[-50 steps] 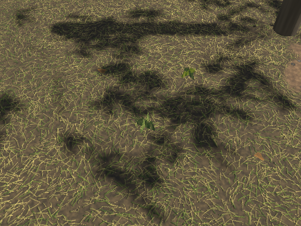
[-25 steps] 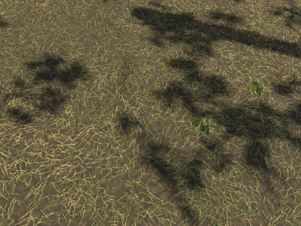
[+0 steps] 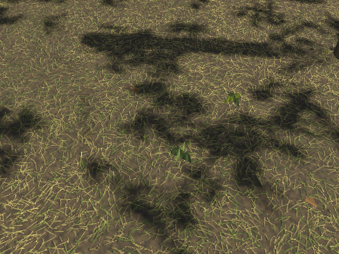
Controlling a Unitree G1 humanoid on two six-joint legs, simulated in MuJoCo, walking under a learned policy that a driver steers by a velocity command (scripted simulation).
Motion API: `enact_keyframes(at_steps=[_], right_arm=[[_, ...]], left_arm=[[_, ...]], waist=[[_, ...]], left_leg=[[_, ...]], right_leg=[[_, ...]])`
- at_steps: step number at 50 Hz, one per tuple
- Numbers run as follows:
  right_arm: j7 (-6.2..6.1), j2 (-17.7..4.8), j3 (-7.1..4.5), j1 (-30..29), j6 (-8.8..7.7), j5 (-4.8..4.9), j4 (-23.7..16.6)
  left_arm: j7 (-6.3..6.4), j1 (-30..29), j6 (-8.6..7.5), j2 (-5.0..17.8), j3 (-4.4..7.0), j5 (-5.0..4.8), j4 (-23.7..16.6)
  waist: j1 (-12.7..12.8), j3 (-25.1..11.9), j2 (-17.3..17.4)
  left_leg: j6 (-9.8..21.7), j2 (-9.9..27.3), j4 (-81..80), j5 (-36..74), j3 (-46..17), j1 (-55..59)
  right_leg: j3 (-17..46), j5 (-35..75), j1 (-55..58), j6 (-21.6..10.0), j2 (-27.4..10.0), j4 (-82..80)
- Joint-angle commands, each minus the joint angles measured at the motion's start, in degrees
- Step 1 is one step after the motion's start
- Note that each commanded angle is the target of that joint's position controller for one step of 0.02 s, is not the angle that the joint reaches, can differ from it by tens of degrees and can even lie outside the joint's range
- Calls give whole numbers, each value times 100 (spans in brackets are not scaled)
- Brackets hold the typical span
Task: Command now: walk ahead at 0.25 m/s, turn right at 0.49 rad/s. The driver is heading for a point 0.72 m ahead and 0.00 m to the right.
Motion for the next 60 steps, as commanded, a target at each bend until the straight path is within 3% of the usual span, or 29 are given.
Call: enact_keyframes(at_steps=[1,3,5,7,9,10,11,12,14,16,19,21,26,32,33,34,35,36,39,44,48,50,51,52,53,54,55,56,60], right_arm=[[-29,-815,-188,-372,-84,-3,-424],[-48,-993,-236,-398,13,41,-394],[-51,-1204,-293,-257,100,105,-341],[-60,-1244,-302,-371,108,189,-370],[-34,-877,-186,-226,2,135,-393],[14,-223,18,-53,-27,-264,-620],[49,-479,36,367,-71,-132,-685],[50,-952,-96,-129,-38,75,-673],[-68,-900,-70,-369,82,69,-559],[-98,-875,-81,-179,222,-1,-436],[-80,-460,42,69,272,-21,-255],[-67,-328,112,-220,291,-15,-297],[-59,-685,12,-785,393,71,-581],[79,-506,2,-492,338,56,-631],[81,-741,-58,-491,335,22,-684],[25,-1340,-208,-453,339,-10,-778],[28,-1312,-233,-409,348,-8,-827],[28,-1121,-185,-120,295,-95,-838],[-12,-1071,-210,-706,226,69,-926],[-106,-1103,-263,-795,448,89,-1016],[-56,-1123,-284,-732,479,142,-1048],[-25,-1050,-242,-904,444,137,-1088],[-28,-883,-191,-898,409,121,-1104],[-22,-519,-83,-895,375,73,-1151],[-28,-296,-29,-990,303,139,-1437],[-40,-688,-127,-1078,213,170,-1529],[-21,-992,-230,-1051,205,160,-1413],[-7,-1004,-263,-892,218,114,-1261],[119,-523,-153,-1011,103,136,-1230]], left_arm=[[-158,-842,-127,310,26,52,-710],[-268,-933,-117,126,-58,59,-841],[-328,-819,-75,263,-11,15,-884],[-330,-342,-13,518,129,43,-821],[-189,792,48,1010,400,73,-543],[-24,1060,90,1588,478,69,-618],[-74,836,33,1799,442,251,-973],[-132,624,-20,1374,378,235,-964],[-84,65,-49,789,174,122,-864],[-75,-296,-65,589,63,244,-803],[-49,-464,-185,278,-52,352,-552],[-20,-438,-179,320,-37,368,-405],[49,-350,10,713,92,297,-230],[190,-262,201,712,146,106,-114],[211,-125,201,643,152,101,-94],[206,-122,142,424,111,252,-277],[216,-663,106,401,104,321,-431],[196,-897,106,488,142,287,-491],[166,-547,172,483,194,188,-343],[115,-622,120,283,113,130,-329],[-33,-609,27,427,156,43,-381],[-70,-267,-87,467,228,6,-304],[-46,-10,-144,529,280,23,-230],[1,607,-192,791,358,100,-144],[-20,1084,-221,1346,454,297,-26],[-55,783,-328,1313,444,374,-69],[-14,459,-370,904,338,255,-123],[34,295,-377,697,276,171,-157],[113,674,-451,507,194,224,21]], waist=[[-107,511,592],[-135,323,691],[-104,59,850],[229,-256,869],[792,-827,360],[565,-1139,-1276],[499,-2357,-1349],[718,-1888,-533],[422,-912,-71],[122,-691,-318],[-14,-771,-426],[141,-686,-472],[399,-117,-440],[152,-362,-293],[193,-387,-7],[443,-541,1231],[97,-325,1823],[-156,-439,1562],[226,-459,627],[183,-679,906],[101,-497,1218],[392,-250,1234],[527,-240,1081],[726,-509,416],[711,-341,-914],[563,149,-942],[453,483,-749],[389,507,-673],[589,382,-476]], left_leg=[[930,1523,-1351,1654,-1113,667],[759,1276,-1063,2734,-331,308],[631,1306,-725,3193,-57,137],[439,1358,50,3850,143,50],[-60,915,1986,3257,595,-850],[-467,343,4038,-1553,664,-2534],[-595,-177,5363,-2316,-499,-3122],[-562,84,5549,-1638,-749,-3444],[-471,574,4894,-782,-570,-3297],[-492,665,4394,-432,-500,-2302],[-587,666,3225,-89,-413,-1424],[-571,692,2437,123,-413,-1152],[-441,575,1960,-189,-303,-1479],[-107,315,519,582,-12,-1030],[87,500,110,1612,-420,-715],[599,1412,7,3241,-1743,-170],[1451,2021,-310,3873,-2718,92],[1783,2198,-454,4082,-2908,443],[1194,1594,-165,4166,-2079,594],[1055,1218,-13,4055,-1934,384],[1056,999,-510,64,-2489,-475],[890,798,-473,-1075,-2677,-1043],[691,583,-213,-1322,-2606,-1443],[349,201,989,-1768,-2125,-2238],[90,-548,2540,-1870,-1184,-3629],[-5,-20,3413,-1427,-1365,-4029],[-52,163,3715,-923,-1259,-4188],[-139,238,3841,-547,-1132,-4144],[-296,422,4123,706,-855,-4078]], right_leg=[[-140,569,-1447,203,-468,-224],[-514,905,-595,283,-388,-1027],[-770,1191,170,242,-168,-1560],[-895,1468,962,27,97,-2137],[-653,2502,2830,-378,275,-2814],[1506,4654,4058,-993,-1292,-2733],[3986,3781,4463,-2247,-2473,-3408],[3496,2683,4018,-2111,-2124,-3762],[2112,2159,2762,-1469,-1579,-3722],[1356,2771,1577,-1313,-1229,-3852],[514,3446,1117,-1293,-1009,-3934],[364,2948,1118,-1272,-1017,-4011],[790,1151,1367,-1404,-1398,-4232],[363,2944,2154,-1073,-1415,-3278],[54,2606,1966,-719,-1139,-2823],[-705,1772,1179,-206,-402,-1716],[-855,-147,102,185,367,-998],[-352,-1323,-479,264,365,153],[21,-585,-798,374,64,461],[-141,71,28,598,224,-829],[-261,191,895,413,352,-2019],[-338,718,1668,230,348,-3030],[-254,881,2291,103,196,-3422],[714,299,3287,-201,-771,-3727],[2913,-1317,3512,-936,-2062,-4468],[3681,-2024,2915,-1390,-2468,-4799],[3040,-2018,2773,-1274,-2193,-4779],[2389,-1579,2789,-1034,-1841,-4767],[833,428,2812,-822,-1394,-4870]])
